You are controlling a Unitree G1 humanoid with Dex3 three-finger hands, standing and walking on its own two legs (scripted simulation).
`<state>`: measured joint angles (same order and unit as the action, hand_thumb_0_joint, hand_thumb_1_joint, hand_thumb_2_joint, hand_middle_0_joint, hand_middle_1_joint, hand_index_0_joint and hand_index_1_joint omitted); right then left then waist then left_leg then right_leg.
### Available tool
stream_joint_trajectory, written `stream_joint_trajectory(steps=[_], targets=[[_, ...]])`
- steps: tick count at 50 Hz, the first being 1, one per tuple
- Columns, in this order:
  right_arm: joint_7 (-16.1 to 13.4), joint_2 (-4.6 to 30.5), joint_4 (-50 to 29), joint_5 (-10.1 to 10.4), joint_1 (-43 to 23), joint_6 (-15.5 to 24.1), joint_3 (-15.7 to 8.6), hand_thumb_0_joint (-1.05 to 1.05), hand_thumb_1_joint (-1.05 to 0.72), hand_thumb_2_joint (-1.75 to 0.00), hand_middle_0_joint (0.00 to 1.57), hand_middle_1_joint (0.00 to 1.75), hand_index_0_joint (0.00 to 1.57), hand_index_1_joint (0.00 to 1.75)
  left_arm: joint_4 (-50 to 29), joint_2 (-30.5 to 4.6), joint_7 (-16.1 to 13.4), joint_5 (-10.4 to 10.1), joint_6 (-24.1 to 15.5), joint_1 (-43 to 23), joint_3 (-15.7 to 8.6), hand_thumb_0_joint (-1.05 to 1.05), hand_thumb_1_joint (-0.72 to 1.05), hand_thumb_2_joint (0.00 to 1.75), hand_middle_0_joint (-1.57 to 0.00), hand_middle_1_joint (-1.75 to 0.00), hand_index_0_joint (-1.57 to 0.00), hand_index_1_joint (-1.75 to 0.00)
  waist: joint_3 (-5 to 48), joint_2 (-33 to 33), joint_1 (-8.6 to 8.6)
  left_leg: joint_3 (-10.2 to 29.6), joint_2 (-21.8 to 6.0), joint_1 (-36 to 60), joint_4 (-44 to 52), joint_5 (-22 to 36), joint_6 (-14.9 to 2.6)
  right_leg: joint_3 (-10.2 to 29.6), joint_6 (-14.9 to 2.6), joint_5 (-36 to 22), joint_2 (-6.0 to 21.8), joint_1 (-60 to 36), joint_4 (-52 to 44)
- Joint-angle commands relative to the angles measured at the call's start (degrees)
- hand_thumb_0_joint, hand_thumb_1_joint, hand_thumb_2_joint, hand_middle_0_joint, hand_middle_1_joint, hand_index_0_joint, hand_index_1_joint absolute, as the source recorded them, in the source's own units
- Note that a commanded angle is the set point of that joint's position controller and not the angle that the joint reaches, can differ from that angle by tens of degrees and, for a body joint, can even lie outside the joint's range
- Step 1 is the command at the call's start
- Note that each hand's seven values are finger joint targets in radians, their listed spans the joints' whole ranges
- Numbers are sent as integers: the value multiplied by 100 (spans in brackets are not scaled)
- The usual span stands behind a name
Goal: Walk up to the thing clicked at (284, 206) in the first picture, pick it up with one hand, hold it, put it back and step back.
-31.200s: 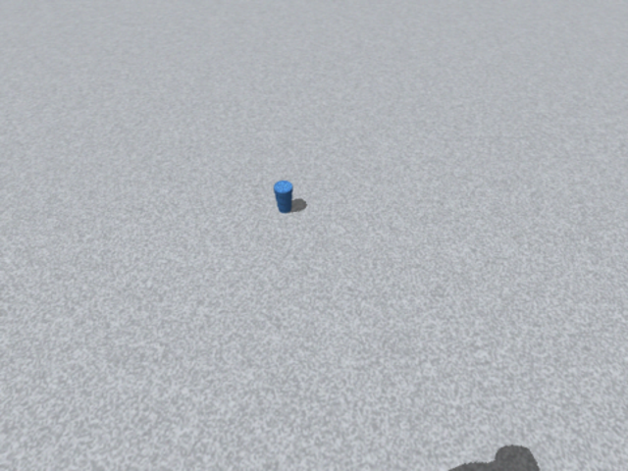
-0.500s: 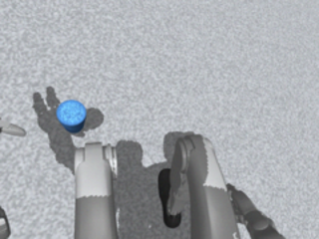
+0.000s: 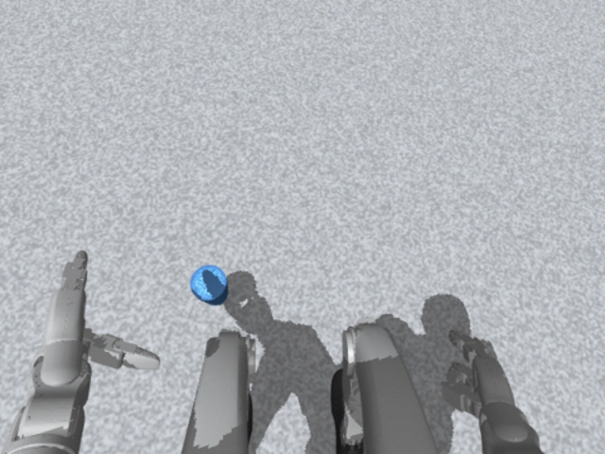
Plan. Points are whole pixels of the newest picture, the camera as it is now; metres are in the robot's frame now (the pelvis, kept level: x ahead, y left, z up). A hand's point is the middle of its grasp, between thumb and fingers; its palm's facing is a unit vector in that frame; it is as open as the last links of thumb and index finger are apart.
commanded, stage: home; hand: left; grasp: from the side
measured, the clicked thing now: (212, 288) +0.42 +0.19 -0.48
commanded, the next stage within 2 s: none
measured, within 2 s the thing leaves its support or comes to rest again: neither
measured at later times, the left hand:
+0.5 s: hand (104, 340) +0.24 +0.18 +0.10, palm faces +0.13 -0.94 -0.31, open 17.4 cm
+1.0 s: hand (97, 355) +0.23 +0.18 +0.12, palm faces +0.14 -0.95 -0.28, open 17.7 cm
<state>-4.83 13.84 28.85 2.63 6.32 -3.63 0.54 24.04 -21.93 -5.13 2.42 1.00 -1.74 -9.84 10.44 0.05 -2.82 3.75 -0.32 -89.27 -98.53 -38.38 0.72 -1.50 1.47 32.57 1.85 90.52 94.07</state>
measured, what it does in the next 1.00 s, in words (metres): rises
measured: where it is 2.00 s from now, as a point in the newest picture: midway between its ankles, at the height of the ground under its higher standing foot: (292, 444)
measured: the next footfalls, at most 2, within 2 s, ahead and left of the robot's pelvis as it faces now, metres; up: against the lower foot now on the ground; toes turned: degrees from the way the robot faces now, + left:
none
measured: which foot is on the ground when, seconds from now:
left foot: down 0.00-1.00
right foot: down 0.00-1.00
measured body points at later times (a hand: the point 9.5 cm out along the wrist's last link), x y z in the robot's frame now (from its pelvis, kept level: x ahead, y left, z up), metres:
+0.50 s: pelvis +0.06 -0.01 +0.16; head +0.09 +0.00 +0.61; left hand +0.23 +0.23 +0.12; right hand +0.21 -0.25 +0.08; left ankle +0.05 +0.12 -0.52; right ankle +0.09 -0.14 -0.52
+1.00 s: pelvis +0.06 -0.01 +0.17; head +0.08 -0.01 +0.62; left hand +0.22 +0.23 +0.14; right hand +0.24 -0.24 +0.11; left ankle +0.05 +0.12 -0.52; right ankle +0.09 -0.14 -0.52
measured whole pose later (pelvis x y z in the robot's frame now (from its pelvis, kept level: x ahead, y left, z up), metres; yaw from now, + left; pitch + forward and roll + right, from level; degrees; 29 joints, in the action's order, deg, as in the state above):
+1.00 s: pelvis +0.06 -0.01 +0.17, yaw +2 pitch +7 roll -2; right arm -10.4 11.8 28.7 0.6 15.8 7.2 1.8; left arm 0.3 -11.6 -8.3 -0.8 15.9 26.2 0.8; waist 6.8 -1.9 -1.2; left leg 3.3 -1.9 -33.7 -55.0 -28.7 1.4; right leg -2.8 0.6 24.3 0.8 34.7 51.8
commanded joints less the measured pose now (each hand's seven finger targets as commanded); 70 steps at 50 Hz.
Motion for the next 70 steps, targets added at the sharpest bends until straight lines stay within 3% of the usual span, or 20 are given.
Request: stream_joint_trajectory(steps=[1, 5, 9, 12, 13, 15, 23, 30, 33, 40, 41, 42, 44, 45, 53, 55, 57, 62, 65, 70], targets=[[-193, 774, -579, 25, 533, 317, -333, 0, -90, -90, 20, 30, 20, 30, -971, -761, -239, -84, 48, 140, -186, 0, -50, 9, -6, -7, -6, -7, 2313, -320, -31, -310, 57, 2264, 2097, 1239, -250, 7, -272, -955, -137, -2998, -1983], [-271, 701, -605, 18, 592, 452, -302, 0, -90, -90, 20, 30, 20, 30, -1211, -526, -355, -152, 319, 366, -4, 0, -51, 8, -6, -6, -6, -6, 2127, -191, -59, -319, 49, 2872, 2577, 1676, -242, 28, -241, -1427, -137, -3745, -2562], [-356, 642, -650, 24, 640, 565, -279, 0, -90, -90, 20, 30, 20, 30, -1457, -421, -475, -194, 557, 854, 18, 0, -54, 6, -5, -6, -5, -6, 1808, -243, 48, -321, 25, 3518, 3162, 1949, -199, 19, -235, -1663, -144, -4381, -3123], [-435, 578, -746, 18, 670, 633, -247, 0, -90, -90, 20, 30, 20, 30, -1960, -149, -539, -243, 748, 1195, 286, 0, -54, 6, -5, -6, -5, -6, 1511, -411, 53, -322, 31, 4079, 3680, 1974, -143, 6, -227, -1640, -152, -4737, -3566], [-470, 581, -775, 27, 696, 658, -239, 0, -90, -90, 20, 30, 20, 30, -2053, -219, -566, -258, 823, 1300, 231, 0, -55, 6, -5, -6, -5, -6, 1482, -383, 101, -340, 41, 4236, 3804, 2002, -148, 25, -215, -1662, -150, -4938, -3753], [-527, 522, -834, 7, 725, 708, -209, 0, -90, -90, 20, 30, 20, 30, -2413, 11, -587, -289, 962, 1513, 465, 0, -53, 7, -5, -6, -5, -6, 1269, -379, 15, -374, 59, 4494, 4054, 1975, -144, 26, -178, -1695, -154, -5200, -4056], [-703, 429, -1018, -64, 683, 956, -150, 0, -90, -90, 20, 30, 20, 30, -3311, 338, -618, -329, 1306, 2469, 776, 0, -58, 4, -5, -5, -5, -5, 420, -210, 74, -273, 21, 5145, 4875, 1936, -120, -213, -185, -1546, -259, -5654, -4680], [-703, 451, -1078, -131, 653, 1172, -189, 0, -90, -90, 20, 30, 20, 30, -3561, 449, -505, -301, 1300, 2886, 797, 0, -59, 3, -4, -5, -4, -5, 46, -16, 104, -259, -2, 5370, 5178, 2134, -114, -290, -180, -1649, -293, -5901, -4896], [-679, 468, -1040, -159, 645, 1236, -188, 0, -90, -90, 20, 30, 20, 30, -3412, 472, -452, -274, 1253, 2747, 810, 0, -61, 2, -4, -5, -4, -5, -179, -43, 60, -261, -8, 5356, 5264, 2011, -99, -277, -184, -1528, -292, -5822, -4929], [-649, 458, -962, -198, 616, 1356, -159, 0, -90, -90, 20, 30, 20, 30, -3821, 281, -430, -254, 1154, 2299, 699, 0, -59, 3, -5, -5, -4, -5, 258, -383, 96, -280, 28, 5703, 5292, 2256, -67, -218, -200, -1763, -261, -6138, -4940], [-637, 453, -977, -197, 592, 1372, -147, 0, -90, -90, 20, 30, 20, 30, -3380, 452, -418, -255, 1198, 2618, 764, 0, -60, 3, -4, -5, -4, -5, 66, -310, 111, -260, 21, 5640, 5343, 2193, -56, -237, -203, -1687, -272, -6107, -4952], [-637, 430, -981, -200, 606, 1385, -147, 0, -90, -90, 20, 30, 20, 30, -3570, 493, -408, -254, 1195, 2584, 840, 0, -61, 2, -4, -5, -4, -5, 239, -420, 93, -255, 16, 5729, 5321, 2295, -48, -227, -214, -1783, -279, -6148, -4923], [-648, 433, -932, -207, 607, 1376, -143, 0, -90, -90, 20, 30, 20, 30, -3492, 418, -419, -258, 1197, 2630, 726, 0, -61, 2, -4, -5, -4, -5, 270, -326, 117, -260, 27, 5746, 5289, 2395, -57, -233, -202, -1893, -269, -6238, -4960], [-636, 448, -928, -200, 601, 1378, -139, 0, -90, -90, 20, 30, 20, 30, -3377, 497, -402, -263, 1212, 2712, 818, 0, -61, 1, -4, -4, -4, -4, 151, -248, 90, -264, 27, 5699, 5288, 2427, -64, -237, -198, -1921, -274, -6201, -4970], [-619, 444, -896, -204, 568, 1359, -154, 0, -90, -90, 20, 30, 20, 30, -3276, 464, -361, -266, 1192, 2690, 749, 0, -61, 2, -4, -5, -4, -5, 158, -178, 124, -284, 27, 5680, 5284, 2545, -67, -240, -192, -2045, -263, -6286, -5004], [-622, 439, -886, -197, 589, 1360, -157, 0, -90, -90, 20, 30, 20, 30, -3488, 335, -377, -269, 1160, 2532, 654, 0, -61, 2, -4, -5, -4, -5, 125, -214, 138, -307, 35, 5704, 5290, 2479, -75, -234, -184, -2003, -256, -6282, -5043], [-612, 414, -924, -197, 521, 1386, -147, 0, -90, -90, 20, 30, 20, 30, -3178, 558, -351, -271, 1184, 2713, 791, 0, -61, 2, -4, -5, -4, -5, -67, -107, 128, -319, 42, 5597, 5338, 2201, -95, -235, -174, -1767, -258, -6199, -5117], [-613, 437, -939, -192, 540, 1401, -166, 0, -90, -90, 20, 30, 20, 30, -3409, 378, -346, -272, 1142, 2504, 647, 0, -61, 2, -4, -5, -4, -5, 102, -107, 152, -330, 48, 5644, 5320, 2197, -103, -214, -166, -1785, -243, -6272, -5136], [-626, 411, -905, -217, 537, 1427, -148, 0, -90, -90, 20, 30, 20, 30, -3165, 539, -325, -267, 1153, 2626, 781, 0, -60, 3, -4, -5, -4, -5, -56, -9, 88, -366, 66, 5571, 5301, 1992, -130, -182, -137, -1638, -227, -6195, -5225], [-625, 422, -889, -210, 522, 1442, -151, 0, -90, -90, 20, 30, 20, 30, -3338, 445, -333, -270, 1134, 2565, 703, 0, -60, 3, -4, -5, -4, -5, 68, -151, 145, -346, 56, 5623, 5364, 1977, -111, -196, -166, -1577, -233, -6255, -5183]])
